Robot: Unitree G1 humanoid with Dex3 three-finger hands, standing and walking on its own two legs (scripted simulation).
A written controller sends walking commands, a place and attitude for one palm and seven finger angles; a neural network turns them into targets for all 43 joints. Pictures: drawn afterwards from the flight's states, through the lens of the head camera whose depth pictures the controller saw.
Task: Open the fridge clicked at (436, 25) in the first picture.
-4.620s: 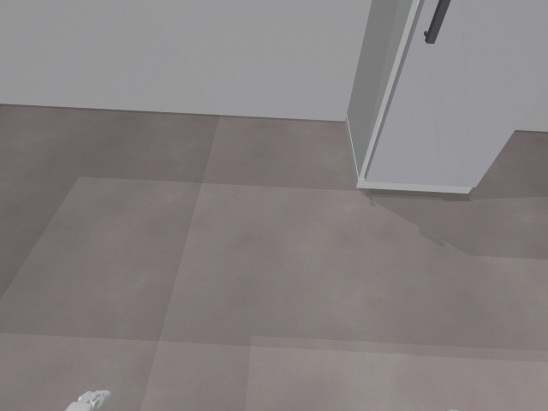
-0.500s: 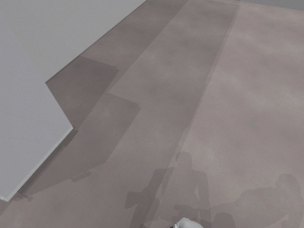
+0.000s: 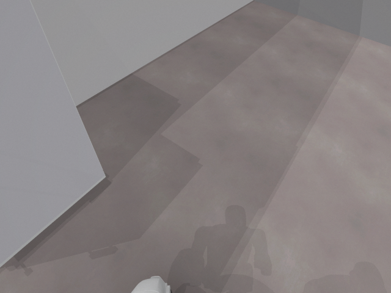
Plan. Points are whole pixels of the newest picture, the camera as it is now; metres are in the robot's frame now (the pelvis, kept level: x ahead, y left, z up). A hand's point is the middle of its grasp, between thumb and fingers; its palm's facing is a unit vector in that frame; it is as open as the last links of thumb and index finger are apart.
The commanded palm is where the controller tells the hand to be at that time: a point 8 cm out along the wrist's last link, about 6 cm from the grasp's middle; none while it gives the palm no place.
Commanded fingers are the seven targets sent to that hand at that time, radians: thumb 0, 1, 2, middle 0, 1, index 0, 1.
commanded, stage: turn to face it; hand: left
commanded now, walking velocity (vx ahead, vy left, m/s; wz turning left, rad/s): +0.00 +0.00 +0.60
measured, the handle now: out of the picture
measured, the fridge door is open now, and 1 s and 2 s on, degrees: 0 0 0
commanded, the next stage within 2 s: take the last steps up to it in 1.60 s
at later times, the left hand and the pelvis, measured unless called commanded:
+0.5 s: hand (111, 292) +0.14 +0.18 -0.13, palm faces +0.25 -0.93 -0.28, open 7.4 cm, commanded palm none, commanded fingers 0.00 0.90 0.90 -0.20 -0.30 -0.20 -0.30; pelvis +0.05 -0.04 +0.01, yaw +14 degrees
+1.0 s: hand out of the picture -0.08 +0.18 -0.17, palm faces +0.58 -0.77 -0.27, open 7.4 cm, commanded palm none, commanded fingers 0.00 0.90 0.90 -0.20 -0.30 -0.20 -0.30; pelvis +0.02 -0.02 +0.01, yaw +33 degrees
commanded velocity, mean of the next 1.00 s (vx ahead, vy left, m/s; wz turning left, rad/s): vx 0.00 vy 0.00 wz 0.60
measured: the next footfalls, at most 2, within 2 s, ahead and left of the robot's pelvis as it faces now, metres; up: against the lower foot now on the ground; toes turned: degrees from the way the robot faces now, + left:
right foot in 0.48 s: +0.12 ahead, -0.15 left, +0.00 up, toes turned +11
left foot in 0.92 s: +0.00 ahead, +0.10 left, +0.00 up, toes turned +37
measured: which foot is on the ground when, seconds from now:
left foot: down 0.00-0.48, up 0.50-0.90, down 0.92-1.00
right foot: up 0.00-0.46, down 0.48-0.92, up 0.94-1.00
